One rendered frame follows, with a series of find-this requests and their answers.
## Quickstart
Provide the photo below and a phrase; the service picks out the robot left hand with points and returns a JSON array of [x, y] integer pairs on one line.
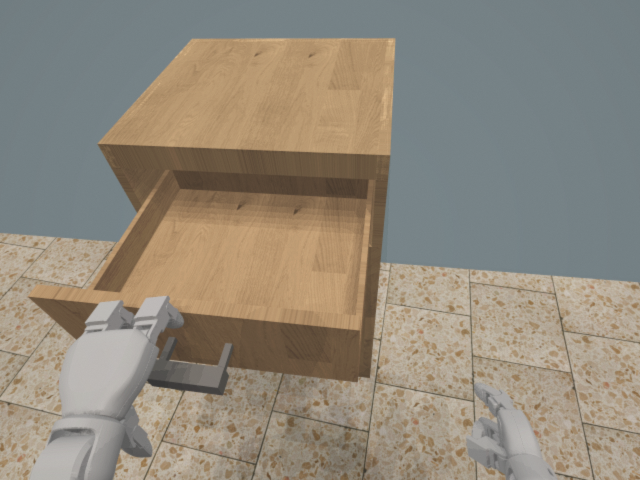
[[106, 368]]

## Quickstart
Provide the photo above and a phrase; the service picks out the robot right hand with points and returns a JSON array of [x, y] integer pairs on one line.
[[491, 443]]

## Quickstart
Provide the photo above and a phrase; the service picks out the handle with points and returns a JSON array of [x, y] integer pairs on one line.
[[190, 377]]

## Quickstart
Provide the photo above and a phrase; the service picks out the robot right forearm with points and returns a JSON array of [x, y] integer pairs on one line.
[[528, 467]]

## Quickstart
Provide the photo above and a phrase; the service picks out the cabinet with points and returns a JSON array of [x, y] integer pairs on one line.
[[314, 107]]

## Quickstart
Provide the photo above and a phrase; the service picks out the drawer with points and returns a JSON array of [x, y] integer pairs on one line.
[[275, 265]]

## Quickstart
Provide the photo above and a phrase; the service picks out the robot left forearm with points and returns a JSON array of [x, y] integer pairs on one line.
[[80, 447]]

